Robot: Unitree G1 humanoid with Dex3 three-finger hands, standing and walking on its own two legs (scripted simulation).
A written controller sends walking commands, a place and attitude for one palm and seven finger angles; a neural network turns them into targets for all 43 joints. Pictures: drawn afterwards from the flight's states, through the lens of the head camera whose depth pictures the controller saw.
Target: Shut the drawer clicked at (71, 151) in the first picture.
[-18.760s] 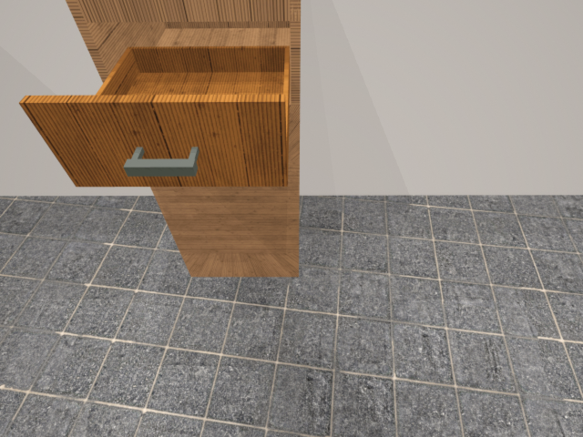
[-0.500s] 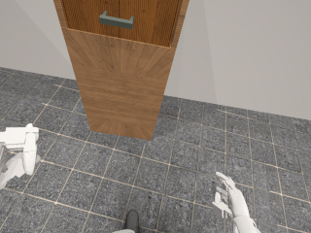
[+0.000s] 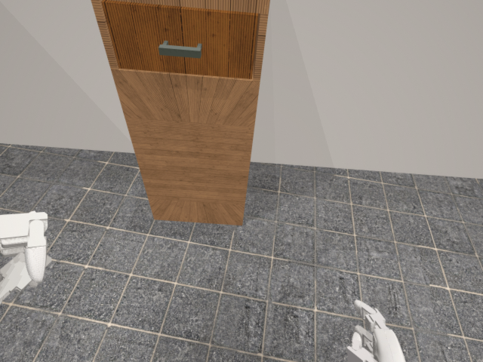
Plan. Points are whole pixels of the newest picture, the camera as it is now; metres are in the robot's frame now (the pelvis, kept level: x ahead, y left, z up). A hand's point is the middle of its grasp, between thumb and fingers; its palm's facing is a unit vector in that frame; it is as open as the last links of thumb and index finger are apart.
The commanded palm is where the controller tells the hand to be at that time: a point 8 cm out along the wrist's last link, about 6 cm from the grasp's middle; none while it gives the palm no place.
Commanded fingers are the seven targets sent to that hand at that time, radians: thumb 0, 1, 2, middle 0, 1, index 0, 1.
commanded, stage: stop stepping back and stand still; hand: left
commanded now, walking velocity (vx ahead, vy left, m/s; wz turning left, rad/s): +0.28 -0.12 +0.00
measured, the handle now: (181, 48) +0.83 +0.18 +0.12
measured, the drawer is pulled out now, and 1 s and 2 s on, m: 0.00 0.00 0.00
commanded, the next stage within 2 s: let the arm hang, fingers relaxed in 1.00 s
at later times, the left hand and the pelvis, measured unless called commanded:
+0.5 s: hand out of the picture +0.17 +0.25 +0.19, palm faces +0.40 -0.78 -0.48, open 3.2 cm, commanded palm +0.11 +0.30 +0.18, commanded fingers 0.00 0.90 0.90 -1.40 -1.60 -1.40 -1.60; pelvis -0.01 +0.01 +0.00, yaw +3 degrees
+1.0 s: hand (18, 250) +0.21 +0.26 +0.17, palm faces +0.36 -0.79 -0.50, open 3.2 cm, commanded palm +0.14 +0.30 +0.18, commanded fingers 0.00 0.90 0.90 -1.40 -1.60 -1.40 -1.60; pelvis +0.02 +0.02 +0.01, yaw +2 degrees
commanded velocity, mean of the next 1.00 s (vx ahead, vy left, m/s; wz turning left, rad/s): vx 0.05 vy -0.02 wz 0.00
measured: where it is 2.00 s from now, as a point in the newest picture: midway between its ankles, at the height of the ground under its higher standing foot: outside the picture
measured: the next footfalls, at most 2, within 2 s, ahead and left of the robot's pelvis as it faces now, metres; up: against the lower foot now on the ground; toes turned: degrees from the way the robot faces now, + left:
none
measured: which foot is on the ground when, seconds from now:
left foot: down 0.00-1.00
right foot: down 0.00-1.00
